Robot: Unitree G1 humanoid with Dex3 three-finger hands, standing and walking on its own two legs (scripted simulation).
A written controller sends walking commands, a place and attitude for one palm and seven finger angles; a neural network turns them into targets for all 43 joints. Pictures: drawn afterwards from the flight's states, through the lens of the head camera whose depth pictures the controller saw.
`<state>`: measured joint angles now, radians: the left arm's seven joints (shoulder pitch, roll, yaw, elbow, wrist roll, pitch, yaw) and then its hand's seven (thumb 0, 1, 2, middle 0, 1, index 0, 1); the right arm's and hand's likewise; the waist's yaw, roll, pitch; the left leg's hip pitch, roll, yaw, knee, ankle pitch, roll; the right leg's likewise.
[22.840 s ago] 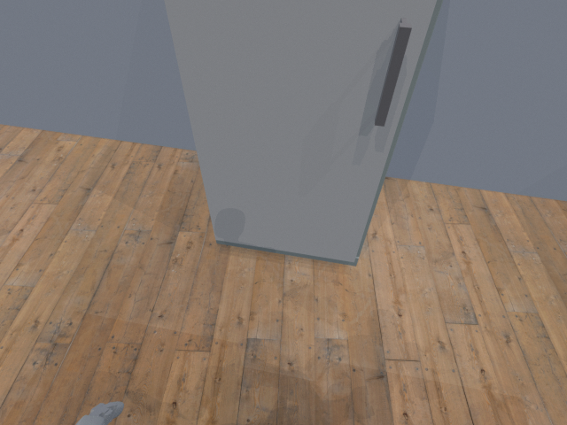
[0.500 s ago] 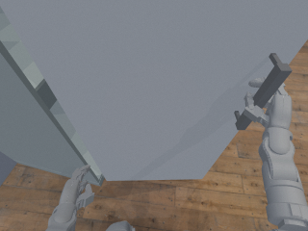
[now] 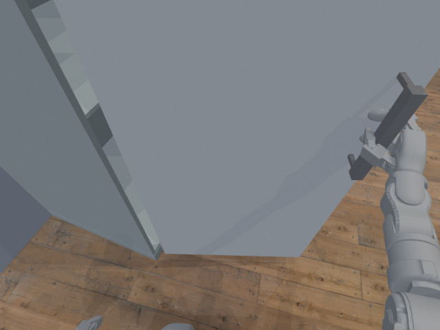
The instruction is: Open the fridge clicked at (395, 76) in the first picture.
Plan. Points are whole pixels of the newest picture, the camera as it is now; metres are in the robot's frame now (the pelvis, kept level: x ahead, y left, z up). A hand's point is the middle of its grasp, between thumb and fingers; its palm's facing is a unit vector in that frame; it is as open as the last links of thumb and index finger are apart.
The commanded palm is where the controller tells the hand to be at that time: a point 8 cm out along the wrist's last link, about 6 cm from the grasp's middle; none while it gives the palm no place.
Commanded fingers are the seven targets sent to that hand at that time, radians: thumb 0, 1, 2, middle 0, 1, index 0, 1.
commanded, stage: stop walking and hold the door back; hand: right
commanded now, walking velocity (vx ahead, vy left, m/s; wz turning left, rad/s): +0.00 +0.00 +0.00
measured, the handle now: (376, 132) +0.47 -0.23 +0.12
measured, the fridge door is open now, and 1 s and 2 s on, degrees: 69 73 71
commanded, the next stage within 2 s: loosen the grip on the handle in 0.64 s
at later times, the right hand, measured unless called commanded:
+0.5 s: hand (373, 161) +0.40 -0.21 +0.11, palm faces +0.20 +0.96 -0.19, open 5.7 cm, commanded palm +0.36 -0.26 +0.11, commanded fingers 0.00 -0.90 -0.90 0.45 1.40 0.45 1.40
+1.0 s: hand (382, 166) +0.38 -0.22 +0.12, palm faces +0.21 +0.96 -0.20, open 9.4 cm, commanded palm +0.36 -0.26 +0.12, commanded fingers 0.00 0.55 -0.20 0.40 1.33 0.40 1.33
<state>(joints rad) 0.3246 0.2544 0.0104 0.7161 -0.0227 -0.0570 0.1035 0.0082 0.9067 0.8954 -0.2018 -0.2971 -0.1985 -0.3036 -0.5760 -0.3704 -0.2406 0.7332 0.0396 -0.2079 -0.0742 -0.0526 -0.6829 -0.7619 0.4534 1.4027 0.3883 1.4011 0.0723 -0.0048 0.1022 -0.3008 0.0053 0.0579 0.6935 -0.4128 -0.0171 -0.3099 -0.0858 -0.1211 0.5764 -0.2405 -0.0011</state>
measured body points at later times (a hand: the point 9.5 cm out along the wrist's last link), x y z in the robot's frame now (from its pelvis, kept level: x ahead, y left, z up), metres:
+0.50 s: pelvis +0.01 -0.02 +0.01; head +0.04 -0.02 +0.45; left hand +0.17 +0.23 -0.08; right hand +0.38 -0.26 +0.13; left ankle +0.01 +0.10 -0.73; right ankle +0.03 -0.13 -0.73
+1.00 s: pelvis -0.04 -0.01 -0.01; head -0.02 -0.01 +0.44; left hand +0.04 +0.27 -0.10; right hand +0.37 -0.27 +0.13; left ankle +0.01 +0.10 -0.73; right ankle +0.03 -0.13 -0.73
